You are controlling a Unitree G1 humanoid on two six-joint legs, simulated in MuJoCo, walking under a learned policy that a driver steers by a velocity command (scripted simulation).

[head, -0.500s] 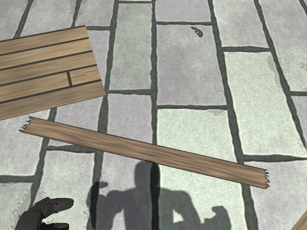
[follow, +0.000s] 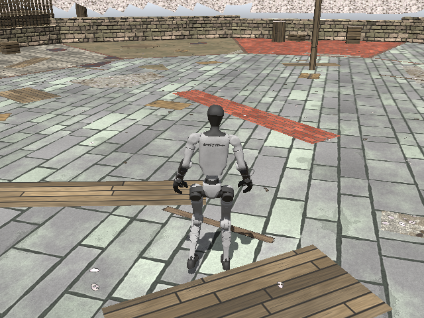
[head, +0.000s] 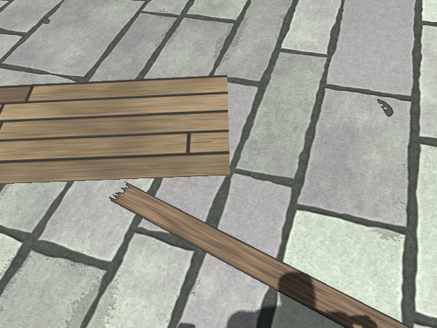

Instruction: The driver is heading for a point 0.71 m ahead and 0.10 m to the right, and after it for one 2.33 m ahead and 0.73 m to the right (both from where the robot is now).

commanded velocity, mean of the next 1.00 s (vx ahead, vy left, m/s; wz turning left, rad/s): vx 0.65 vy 0.00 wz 0.03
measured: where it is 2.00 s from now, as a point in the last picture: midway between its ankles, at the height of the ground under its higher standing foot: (289, 123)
